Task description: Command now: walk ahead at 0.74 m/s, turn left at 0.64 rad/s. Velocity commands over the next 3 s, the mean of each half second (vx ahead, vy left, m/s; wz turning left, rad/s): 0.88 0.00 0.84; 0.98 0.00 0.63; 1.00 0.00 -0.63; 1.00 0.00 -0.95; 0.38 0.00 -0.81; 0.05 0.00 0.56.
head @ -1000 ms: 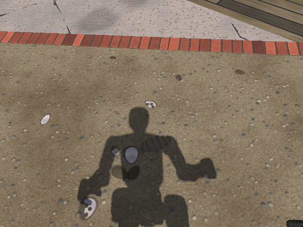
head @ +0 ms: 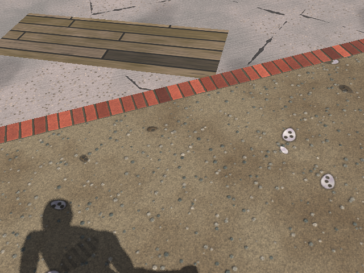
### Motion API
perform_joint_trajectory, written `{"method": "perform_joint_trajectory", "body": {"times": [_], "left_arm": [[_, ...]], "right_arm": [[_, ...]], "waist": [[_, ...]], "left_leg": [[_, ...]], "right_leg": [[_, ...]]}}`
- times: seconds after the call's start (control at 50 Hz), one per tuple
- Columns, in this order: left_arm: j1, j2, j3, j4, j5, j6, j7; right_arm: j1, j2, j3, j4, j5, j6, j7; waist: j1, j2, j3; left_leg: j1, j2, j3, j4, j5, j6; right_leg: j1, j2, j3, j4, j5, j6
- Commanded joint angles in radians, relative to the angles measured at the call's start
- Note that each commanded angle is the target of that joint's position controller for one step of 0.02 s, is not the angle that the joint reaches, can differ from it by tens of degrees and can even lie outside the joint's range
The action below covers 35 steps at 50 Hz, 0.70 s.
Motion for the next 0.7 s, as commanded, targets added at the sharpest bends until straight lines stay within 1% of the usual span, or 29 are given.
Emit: {"method": "perform_joint_trajectory", "body": {"times": [0.02,0.08,0.12,0.14,0.16,0.18,0.2,0.22,0.24,0.26,0.28,0.3,0.32,0.34,0.36,0.38,0.4,0.42,0.44,0.46,0.5,0.54,0.58,0.6,0.62,0.64,0.66,0.68,0.7], "left_arm": [[-0.017,0.117,0.030,-0.034,0.004,-0.023,0.006],[0.018,0.121,0.031,0.009,0.005,-0.028,0.016],[0.048,0.119,0.029,0.044,0.007,-0.027,0.022],[0.065,0.122,0.028,0.062,0.008,-0.023,0.025],[0.055,0.128,0.026,0.073,0.008,-0.018,0.026],[0.045,0.146,0.026,0.079,0.008,-0.014,0.030],[0.048,0.174,0.029,0.088,0.010,-0.005,0.036],[0.035,0.211,0.037,0.089,0.016,0.011,0.041],[0.005,0.248,0.046,0.077,0.016,0.023,0.039],[-0.030,0.257,0.047,0.061,0.008,0.020,0.032],[-0.052,0.130,0.021,-0.002,-0.014,0.000,0.008],[-0.123,0.133,0.007,-0.091,-0.016,-0.031,-0.002],[-0.270,0.157,0.006,-0.121,-0.006,-0.050,-0.004],[-0.241,0.132,-0.006,-0.120,-0.014,-0.062,-0.003],[-0.235,0.120,-0.013,-0.116,0.002,-0.055,-0.001],[-0.198,0.115,-0.017,-0.102,0.024,-0.036,-0.002],[-0.162,0.113,-0.019,-0.087,0.039,-0.012,-0.006],[-0.159,0.112,-0.020,-0.089,0.046,0.007,-0.011],[-0.188,0.104,-0.025,-0.102,0.046,0.021,-0.015],[-0.261,0.101,-0.030,-0.135,0.043,0.026,-0.019],[-0.396,0.089,-0.041,-0.186,0.027,0.024,-0.027],[-0.469,0.076,-0.052,-0.204,0.014,0.017,-0.035],[-0.504,0.088,-0.051,-0.217,0.003,0.009,-0.033],[-0.508,0.100,-0.049,-0.221,0.000,0.006,-0.030],[-0.482,0.115,-0.044,-0.216,-0.002,0.004,-0.025],[-0.413,0.144,-0.032,-0.195,-0.003,0.003,-0.016],[-0.283,0.198,-0.009,-0.162,-0.011,0.001,-0.001],[-0.072,0.241,0.015,-0.114,-0.022,0.001,0.019],[0.156,0.293,0.042,-0.061,-0.005,0.001,0.045]], "right_arm": [[-0.154,-0.047,-0.007,-0.093,-0.004,0.000,0.025],[-0.228,-0.039,0.007,-0.119,-0.014,-0.004,0.038],[-0.292,-0.026,0.021,-0.147,-0.013,-0.004,0.047],[-0.319,-0.016,0.029,-0.165,-0.011,-0.003,0.047],[-0.319,-0.006,0.038,-0.177,-0.005,-0.002,0.042],[-0.302,-0.003,0.043,-0.185,0.002,-0.001,0.032],[-0.252,-0.015,0.040,-0.178,0.009,-0.001,0.019],[-0.129,-0.045,0.028,-0.153,0.014,-0.004,0.009],[0.049,-0.095,0.006,-0.110,0.019,-0.014,-0.001],[0.261,-0.155,-0.027,-0.043,0.006,-0.026,-0.019],[0.216,-0.269,-0.071,-0.042,0.019,-0.008,-0.039],[0.192,-0.329,-0.078,-0.083,0.007,-0.004,-0.032],[0.209,-0.285,-0.070,-0.067,0.011,-0.003,-0.044],[0.221,-0.247,-0.061,-0.030,0.013,-0.014,-0.058],[0.183,-0.205,-0.047,-0.025,0.009,-0.029,-0.067],[0.122,-0.181,-0.035,-0.038,0.007,-0.041,-0.076],[0.093,-0.154,-0.021,-0.049,0.015,-0.053,-0.077],[0.093,-0.142,-0.014,-0.053,0.024,-0.064,-0.074],[0.100,-0.143,-0.012,-0.053,0.029,-0.074,-0.070],[0.108,-0.148,-0.011,-0.054,0.031,-0.082,-0.068],[0.135,-0.148,-0.011,-0.050,0.026,-0.087,-0.066],[0.162,-0.163,-0.018,-0.041,0.028,-0.087,-0.063],[0.194,-0.182,-0.025,-0.025,0.037,-0.091,-0.064],[0.190,-0.194,-0.028,-0.022,0.039,-0.092,-0.068],[0.167,-0.205,-0.031,-0.024,0.040,-0.092,-0.073],[0.148,-0.225,-0.035,-0.026,0.040,-0.094,-0.077],[0.126,-0.258,-0.041,-0.029,0.031,-0.096,-0.076],[0.062,-0.281,-0.046,-0.038,0.020,-0.099,-0.069],[0.029,-0.199,-0.024,-0.046,0.007,-0.113,-0.068]], "waist": [[0.015,-0.147,0.172],[0.031,-0.125,0.213],[0.049,-0.119,0.238],[0.054,-0.121,0.244],[0.038,-0.123,0.234],[0.015,-0.138,0.196],[-0.018,-0.162,0.138],[-0.088,-0.188,0.058],[-0.170,-0.199,-0.043],[-0.269,-0.141,-0.139],[-0.180,0.176,-0.161],[-0.155,0.124,-0.265],[-0.192,-0.037,-0.157],[-0.128,-0.083,-0.029],[-0.073,-0.134,0.030],[-0.021,-0.126,0.070],[0.008,-0.103,0.080],[0.018,-0.091,0.085],[0.018,-0.074,0.106],[0.005,-0.060,0.142],[-0.032,-0.037,0.188],[-0.073,-0.003,0.172],[-0.102,0.023,0.128],[-0.101,0.025,0.111],[-0.080,0.019,0.087],[-0.045,0.019,0.034],[0.023,0.023,-0.059],[0.155,0.025,-0.152],[0.252,-0.030,-0.256]], "left_leg": [[-0.143,0.014,0.025,-0.013,0.075,0.000],[-0.176,0.037,0.083,-0.144,0.062,0.044],[-0.170,0.045,0.146,-0.231,0.015,0.084],[-0.160,0.040,0.181,-0.272,-0.026,0.108],[-0.090,0.018,0.221,-0.331,-0.068,0.139],[0.022,-0.026,0.270,-0.378,-0.108,0.174],[0.126,-0.084,0.309,-0.384,-0.161,0.202],[0.263,-0.132,0.314,-0.379,-0.242,0.231],[0.480,-0.173,0.289,-0.391,-0.306,0.259],[0.818,-0.179,0.180,-0.518,-0.290,0.287],[1.139,0.059,-0.318,-0.687,-0.581,0.372],[1.234,0.224,-0.805,-0.871,-0.632,0.486],[1.172,0.214,-0.728,-0.905,-0.485,0.436],[1.000,0.200,-0.636,-0.921,-0.347,0.401],[0.859,0.144,-0.519,-0.918,-0.263,0.358],[0.746,0.086,-0.422,-0.914,-0.196,0.344],[0.666,0.047,-0.369,-0.929,-0.180,0.340],[0.625,0.021,-0.340,-0.942,-0.168,0.345],[0.554,0.003,-0.319,-0.969,-0.166,0.347],[0.496,-0.014,-0.305,-1.001,-0.146,0.342],[0.445,-0.048,-0.285,-1.021,-0.021,0.318],[0.475,-0.063,-0.275,-1.003,0.149,0.285],[0.575,-0.030,-0.303,-0.978,0.354,0.259],[0.623,-0.016,-0.312,-0.955,0.420,0.246],[0.652,-0.013,-0.312,-0.915,0.497,0.224],[0.685,-0.016,-0.318,-0.833,0.648,0.197],[0.702,-0.013,-0.328,-0.674,0.761,0.171],[0.632,-0.032,-0.317,-0.440,0.748,0.154],[0.497,-0.078,-0.254,-0.132,0.543,0.143]], "right_leg": [[-0.066,-0.229,0.066,-0.210,-0.038,-0.058],[0.042,-0.249,-0.004,-0.229,0.026,-0.059],[0.114,-0.256,-0.059,-0.224,0.145,-0.056],[0.154,-0.260,-0.087,-0.201,0.276,-0.054],[0.166,-0.251,-0.135,-0.149,0.524,-0.044],[0.170,-0.250,-0.170,-0.076,0.873,-0.035],[0.198,-0.262,-0.177,0.030,1.220,-0.033],[0.204,-0.282,-0.177,0.210,1.433,-0.041],[0.130,-0.295,-0.161,0.444,1.477,-0.059],[-0.086,-0.269,-0.147,0.757,1.244,-0.043],[-0.585,-0.040,-0.116,1.165,0.189,0.029],[-0.820,0.070,0.121,1.373,-0.093,0.037],[-0.903,-0.002,0.213,1.344,-0.009,0.019],[-0.864,-0.047,0.205,1.243,0.009,0.012],[-0.799,-0.095,0.209,1.126,0.004,0.013],[-0.736,-0.107,0.206,1.082,-0.013,0.025],[-0.691,-0.122,0.203,1.039,-0.023,0.040],[-0.684,-0.129,0.191,0.998,-0.045,0.056],[-0.679,-0.133,0.167,0.941,-0.046,0.071],[-0.680,-0.136,0.142,0.862,-0.003,0.081],[-0.666,-0.112,0.109,0.681,0.148,0.093],[-0.599,-0.067,0.095,0.494,0.297,0.083],[-0.543,-0.028,0.096,0.389,0.389,0.061],[-0.509,-0.016,0.107,0.343,0.398,0.048],[-0.436,0.001,0.117,0.288,0.385,0.036],[-0.322,0.034,0.123,0.266,0.341,0.026],[-0.166,0.055,0.136,0.292,0.258,0.017],[0.054,0.032,0.127,0.296,0.192,0.011],[0.286,-0.086,0.218,0.325,-0.026,-0.009]]}}
Next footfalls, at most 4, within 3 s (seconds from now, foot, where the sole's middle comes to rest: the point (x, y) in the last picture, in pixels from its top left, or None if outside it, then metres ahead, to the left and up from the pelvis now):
0.26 left None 0.32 0.12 -0.78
0.70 right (158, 210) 0.80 0.19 -0.78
1.12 left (57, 190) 0.90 0.64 -0.78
1.56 right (64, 122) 1.34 0.73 -0.78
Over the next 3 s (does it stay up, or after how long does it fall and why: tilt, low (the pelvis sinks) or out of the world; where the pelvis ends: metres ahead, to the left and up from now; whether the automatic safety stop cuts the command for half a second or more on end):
stays up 1.92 0.94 -0.11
